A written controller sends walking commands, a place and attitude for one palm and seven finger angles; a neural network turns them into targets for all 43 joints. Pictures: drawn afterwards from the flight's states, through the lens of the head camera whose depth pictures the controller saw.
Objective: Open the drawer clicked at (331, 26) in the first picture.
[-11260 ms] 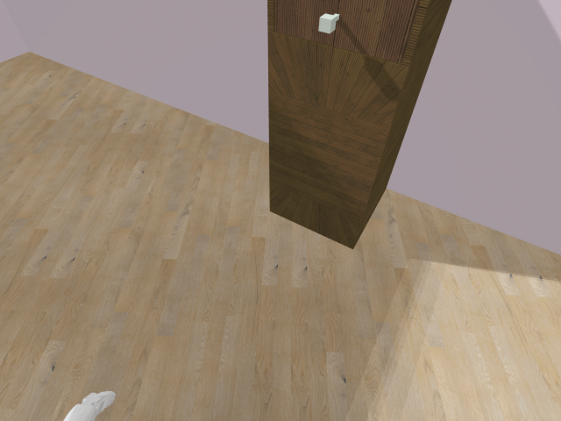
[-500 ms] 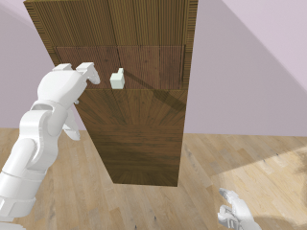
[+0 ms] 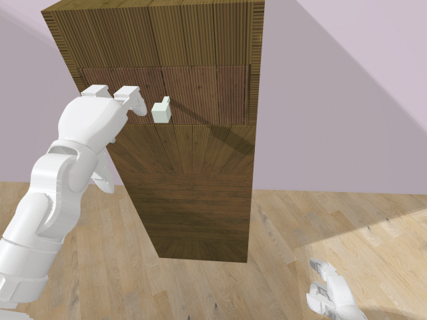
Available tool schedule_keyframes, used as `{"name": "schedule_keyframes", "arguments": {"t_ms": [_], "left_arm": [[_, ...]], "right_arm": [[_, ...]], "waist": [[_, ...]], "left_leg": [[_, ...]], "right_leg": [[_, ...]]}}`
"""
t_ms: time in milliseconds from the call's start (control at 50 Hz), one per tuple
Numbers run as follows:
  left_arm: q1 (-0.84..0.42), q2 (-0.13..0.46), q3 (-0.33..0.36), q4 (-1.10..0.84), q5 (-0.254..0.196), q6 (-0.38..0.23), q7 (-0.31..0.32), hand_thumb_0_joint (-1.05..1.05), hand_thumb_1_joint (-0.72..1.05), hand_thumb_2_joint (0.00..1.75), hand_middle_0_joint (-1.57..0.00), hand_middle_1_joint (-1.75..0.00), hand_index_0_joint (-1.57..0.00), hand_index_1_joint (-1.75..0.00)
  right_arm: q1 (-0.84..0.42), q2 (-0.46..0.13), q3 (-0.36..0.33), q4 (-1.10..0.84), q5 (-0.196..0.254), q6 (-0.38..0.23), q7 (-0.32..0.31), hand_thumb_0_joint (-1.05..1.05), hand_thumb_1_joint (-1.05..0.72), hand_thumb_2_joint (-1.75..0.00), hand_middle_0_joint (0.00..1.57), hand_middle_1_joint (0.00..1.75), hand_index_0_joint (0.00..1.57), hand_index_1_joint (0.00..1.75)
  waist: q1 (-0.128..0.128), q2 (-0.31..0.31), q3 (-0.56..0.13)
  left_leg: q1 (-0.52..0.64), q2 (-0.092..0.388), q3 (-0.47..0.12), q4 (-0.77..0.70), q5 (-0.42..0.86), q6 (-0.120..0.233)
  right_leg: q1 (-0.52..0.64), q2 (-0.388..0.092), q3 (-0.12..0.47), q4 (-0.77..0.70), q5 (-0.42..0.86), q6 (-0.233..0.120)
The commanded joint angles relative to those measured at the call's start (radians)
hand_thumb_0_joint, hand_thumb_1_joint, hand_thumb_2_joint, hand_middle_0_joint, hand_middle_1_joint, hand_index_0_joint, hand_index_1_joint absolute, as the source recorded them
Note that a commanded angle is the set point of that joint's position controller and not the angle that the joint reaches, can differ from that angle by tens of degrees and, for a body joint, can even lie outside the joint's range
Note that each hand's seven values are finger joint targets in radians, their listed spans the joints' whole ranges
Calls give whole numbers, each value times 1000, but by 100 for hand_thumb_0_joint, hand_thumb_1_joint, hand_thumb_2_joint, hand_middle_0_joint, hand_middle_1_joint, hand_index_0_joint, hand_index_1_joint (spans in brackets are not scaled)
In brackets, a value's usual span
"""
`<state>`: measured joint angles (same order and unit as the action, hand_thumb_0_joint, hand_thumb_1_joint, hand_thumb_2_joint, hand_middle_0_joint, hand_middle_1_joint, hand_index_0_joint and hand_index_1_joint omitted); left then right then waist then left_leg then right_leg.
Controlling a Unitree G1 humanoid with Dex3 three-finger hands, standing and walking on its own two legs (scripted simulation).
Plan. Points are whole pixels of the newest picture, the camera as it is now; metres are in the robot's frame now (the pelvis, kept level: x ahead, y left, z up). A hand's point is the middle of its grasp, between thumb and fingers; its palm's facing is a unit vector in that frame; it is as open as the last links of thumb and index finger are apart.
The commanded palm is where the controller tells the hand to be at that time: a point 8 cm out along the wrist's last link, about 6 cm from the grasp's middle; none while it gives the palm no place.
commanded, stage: move the hooked fingers above the handle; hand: left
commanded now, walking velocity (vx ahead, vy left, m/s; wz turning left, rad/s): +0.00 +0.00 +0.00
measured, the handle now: (163, 108) +0.51 +0.20 +0.15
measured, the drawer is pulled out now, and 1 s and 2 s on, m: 0.00 0.00 0.00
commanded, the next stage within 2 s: none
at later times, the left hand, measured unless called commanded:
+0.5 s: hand (120, 103) +0.39 +0.23 +0.24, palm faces +0.23 -0.04 -0.97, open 13.8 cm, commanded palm +0.35 +0.24 +0.28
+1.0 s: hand (106, 88) +0.44 +0.28 +0.24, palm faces +0.26 -0.04 -0.96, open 13.8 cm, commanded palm +0.39 +0.24 +0.27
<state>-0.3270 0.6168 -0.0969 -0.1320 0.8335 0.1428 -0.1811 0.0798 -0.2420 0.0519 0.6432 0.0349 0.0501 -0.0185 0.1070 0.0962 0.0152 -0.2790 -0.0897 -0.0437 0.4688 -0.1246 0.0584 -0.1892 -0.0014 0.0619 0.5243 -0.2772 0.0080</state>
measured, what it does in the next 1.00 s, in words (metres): shifts its weight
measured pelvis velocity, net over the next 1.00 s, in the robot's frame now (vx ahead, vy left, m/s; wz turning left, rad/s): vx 0.05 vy -0.01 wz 0.02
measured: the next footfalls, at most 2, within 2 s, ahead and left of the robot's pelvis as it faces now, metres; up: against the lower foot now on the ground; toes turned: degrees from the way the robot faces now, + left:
none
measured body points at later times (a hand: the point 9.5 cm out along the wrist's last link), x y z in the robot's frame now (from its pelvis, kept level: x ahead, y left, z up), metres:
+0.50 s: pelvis +0.03 -0.05 +0.00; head +0.04 -0.09 +0.45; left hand +0.37 +0.23 +0.29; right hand +0.21 -0.29 -0.11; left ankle +0.08 +0.08 -0.73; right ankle +0.01 -0.14 -0.73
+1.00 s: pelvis +0.05 -0.01 +0.00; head +0.08 -0.05 +0.45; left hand +0.42 +0.27 +0.29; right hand +0.26 -0.22 -0.11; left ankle +0.08 +0.08 -0.73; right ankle +0.01 -0.14 -0.73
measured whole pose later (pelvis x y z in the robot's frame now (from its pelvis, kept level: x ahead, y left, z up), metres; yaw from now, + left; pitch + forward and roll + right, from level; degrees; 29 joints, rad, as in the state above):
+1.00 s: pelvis +0.05 -0.01 +0.00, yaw +1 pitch +4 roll -1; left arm -0.60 0.65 0.04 0.22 0.82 0.17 -0.13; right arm 0.08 -0.26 0.02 0.62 0.05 0.15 0.01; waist 0.08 0.09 -0.04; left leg -0.38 -0.08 -0.07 0.52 -0.21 0.04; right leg -0.25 0.01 0.03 0.50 -0.32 0.00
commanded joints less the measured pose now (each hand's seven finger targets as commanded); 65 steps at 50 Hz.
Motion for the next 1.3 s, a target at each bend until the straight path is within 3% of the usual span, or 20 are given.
{"name": "schedule_keyframes", "arguments": {"t_ms": [0, 140, 240, 320, 360, 460, 540, 620, 680, 720, 760, 820, 880, 940, 1020, 1080, 1120, 1180, 1220, 1280], "left_arm": [[-510, 274, 272, 42, -8, 35, 81, 0, -50, 30, -30, -120, -30, -120], [-405, 160, 70, 197, 32, 88, -79, 0, -50, 30, -30, -120, -30, -120], [-515, 359, 230, -36, -2, -84, -136, 0, -50, 30, -30, -120, -30, -120], [-574, 530, 456, -49, -81, -235, -62, 0, -50, 30, -30, -120, -30, -120], [-565, 521, 507, 51, -98, -251, -3, 0, -50, 30, -30, -120, -30, -120], [-443, 418, 429, 331, -80, -119, 86, 0, -50, 30, -30, -120, -30, -120], [-352, 297, 222, 358, -18, 17, -13, 0, -50, 30, -30, -120, -30, -120], [-394, 232, 117, 90, -29, -15, -118, 0, -50, 30, -30, -120, -30, -120], [-466, 365, 252, -140, -65, -138, -133, 0, -50, 30, -30, -120, -30, -120], [-532, 474, 386, -213, -94, -213, -74, 0, -50, 30, -30, -120, -30, -120], [-534, 452, 440, -125, -82, -232, 8, 0, -50, 30, -30, -120, -30, -120], [-554, 395, 441, 88, -87, -164, 103, 0, -50, 30, -30, -120, -30, -120], [-567, 309, 329, 249, -28, -31, 127, 0, -50, 30, -30, -120, -30, -120], [-508, 176, 144, 256, 21, 75, 61, 0, -50, 30, -30, -120, -30, -120], [-544, 3, -72, 109, 32, 120, -32, 0, -50, 30, -30, -120, -30, -120], [-686, 99, -28, -35, 56, 66, -57, 0, -50, 30, -30, -120, -30, -120], [-788, 255, 119, -122, 40, -5, -17, 0, -50, 30, -30, -120, -30, -120], [-814, 338, 265, 48, 38, -64, 80, 0, -50, 30, -30, -120, -30, -120], [-841, 346, 288, 169, 13, -68, 130, 0, -50, 30, -30, -120, -30, -120], [-839, 228, 175, 375, 34, -13, 135, 0, -50, 30, -30, -120, -30, -120]], "right_arm": [[-152, -108, -36, -119, 6, -46, -19, 0, -90, -90, 20, 30, 20, 30], [-122, -136, -40, -178, 18, -30, -18, 0, -90, -90, 20, 30, 20, 30], [-124, -136, -35, -207, -3, -47, -50, 0, -90, -90, 20, 30, 20, 30], [-76, -137, -44, -172, -14, -63, -72, 0, -90, -90, 20, 30, 20, 30], [-57, -127, -54, -149, -9, -64, -68, 0, -90, -90, 20, 30, 20, 30], [-41, -153, -75, -120, 7, -10, -26, 0, -90, -90, 20, 30, 20, 30], [-72, -181, -69, -173, 23, 30, -8, 0, -90, -90, 20, 30, 20, 30], [-93, -165, -68, -224, 21, 38, -12, 0, -90, -90, 20, 30, 20, 30], [-100, -145, -63, -232, 5, 22, -39, 0, -90, -90, 20, 30, 20, 30], [-68, -143, -65, -202, -10, 13, -54, 0, -90, -90, 20, 30, 20, 30], [-37, -124, -72, -170, -13, -4, -47, 0, -90, -90, 20, 30, 20, 30], [-5, -140, -84, -116, 2, 14, -21, 0, -90, -90, 20, 30, 20, 30], [-28, -141, -77, -111, 6, 45, 16, 0, -90, -90, 20, 30, 20, 30], [-52, -150, -73, -155, 15, 79, 36, 0, -90, -90, 20, 30, 20, 30], [-90, -139, -71, -218, 27, 92, 38, 0, -90, -90, 20, 30, 20, 30], [-95, -134, -62, -218, 18, 77, 19, 0, -90, -90, 20, 30, 20, 30], [-73, -137, -61, -197, 3, 54, 0, 0, -90, -90, 20, 30, 20, 30], [-27, -126, -51, -140, -6, 34, -14, 0, -90, -90, 20, 30, 20, 30], [-25, -127, -49, -121, 3, 33, -19, 0, -90, -90, 20, 30, 20, 30], [-9, -128, -56, -93, 14, 38, -12, 0, -90, -90, 20, 30, 20, 30]], "waist": [[-8, -18, -169], [-52, -88, -191], [-53, -89, -304], [-30, -12, -309], [-23, -16, -271], [-19, -75, -210], [-47, -151, -257], [-88, -169, -372], [-72, -104, -451], [-61, -7, -459], [-52, 14, -408], [-56, 39, -300], [-37, -18, -308], [-50, -57, -386], [-106, -89, -401], [-109, -46, -444], [-93, -3, -481], [-56, -8, -429], [-58, -19, -385], [-70, -40, -323]], "left_leg": [[119, 79, -60, -142, -211, -54], [90, 52, 14, -80, -142, -35], [143, 20, 19, -11, -16, 4], [160, 12, 8, 17, 56, 0], [127, 13, 7, 24, 87, -11], [25, 27, 38, 19, 82, -38], [-2, 25, 60, 25, 76, -25], [81, 10, 48, 58, 162, 7], [192, 2, 30, 70, 259, 24], [230, 10, 15, 73, 311, 17], [229, 26, -2, 67, 364, -2], [174, 51, -12, 45, 343, -34], [120, 59, -3, 18, 297, -61], [149, 64, 4, 20, 300, -59], [228, 68, -34, 24, 263, -38], [279, 68, -65, 14, 242, -31], [324, 73, -78, 12, 236, -40], [274, 71, -84, -9, 225, -57], [212, 64, -62, -24, 160, -54], [169, 68, -36, -37, 117, -59]], "right_leg": [[-79, 33, -75, -119, -78, -47], [-63, 7, -68, -142, -53, -30], [9, -7, -32, -130, 106, -20], [31, 0, -27, -136, 171, -27], [20, 4, -31, -133, 207, -33], [11, 0, -29, -112, 247, -26], [33, -15, -33, -80, 320, -7], [67, -17, -32, -43, 522, 3], [73, -6, -35, -34, 548, 0], [57, 8, -44, -45, 489, -19], [-5, 25, -70, -49, 409, -33], [-66, 38, -97, -72, 319, -50], [-65, 37, -111, -54, 266, -53], [-52, 29, -105, -43, 255, -48], [-116, 31, -100, -51, 186, -44], [-136, 32, -94, -46, 138, -49], [-126, 38, -93, -52, 121, -58], [-122, 50, -107, -57, 116, -70], [-78, 48, -101, -76, 112, -72], [-116, 43, -109, -83, 100, -63]]}}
